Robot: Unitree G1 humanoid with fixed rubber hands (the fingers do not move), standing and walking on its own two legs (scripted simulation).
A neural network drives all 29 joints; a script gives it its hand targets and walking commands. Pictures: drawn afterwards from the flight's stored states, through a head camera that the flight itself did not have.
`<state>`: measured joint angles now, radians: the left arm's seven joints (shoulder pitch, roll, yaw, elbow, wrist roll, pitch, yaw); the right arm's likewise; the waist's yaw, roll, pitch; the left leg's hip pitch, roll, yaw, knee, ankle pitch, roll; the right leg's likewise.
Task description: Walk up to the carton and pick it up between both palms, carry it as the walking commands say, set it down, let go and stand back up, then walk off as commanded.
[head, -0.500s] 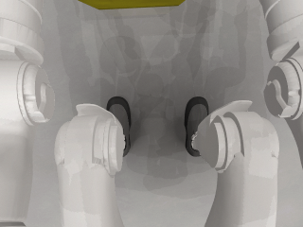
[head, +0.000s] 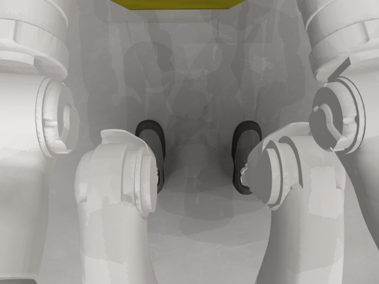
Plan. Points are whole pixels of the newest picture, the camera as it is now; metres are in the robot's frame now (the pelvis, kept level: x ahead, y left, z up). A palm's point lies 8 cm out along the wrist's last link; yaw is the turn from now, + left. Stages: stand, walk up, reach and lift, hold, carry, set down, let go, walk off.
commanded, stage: reach and lift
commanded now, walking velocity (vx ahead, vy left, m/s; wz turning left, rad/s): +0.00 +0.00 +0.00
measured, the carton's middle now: out of the picture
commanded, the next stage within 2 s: none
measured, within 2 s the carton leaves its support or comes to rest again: leaves its support in 0.74 s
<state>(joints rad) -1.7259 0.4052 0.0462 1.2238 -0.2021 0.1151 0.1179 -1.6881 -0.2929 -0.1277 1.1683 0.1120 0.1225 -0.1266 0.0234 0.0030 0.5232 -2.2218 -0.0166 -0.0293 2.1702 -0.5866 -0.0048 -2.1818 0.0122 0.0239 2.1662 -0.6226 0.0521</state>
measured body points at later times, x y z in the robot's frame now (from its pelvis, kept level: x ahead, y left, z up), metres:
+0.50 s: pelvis +0.01 -0.01 -0.01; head +0.40 +0.01 +0.19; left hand +0.58 +0.19 -0.21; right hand +0.59 -0.11 -0.22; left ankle +0.11 +0.12 -0.35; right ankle +0.10 -0.14 -0.35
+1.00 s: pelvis -0.01 +0.00 +0.01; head +0.38 +0.02 +0.22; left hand +0.58 +0.17 -0.17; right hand +0.58 -0.12 -0.17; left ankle +0.11 +0.12 -0.35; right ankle +0.10 -0.14 -0.35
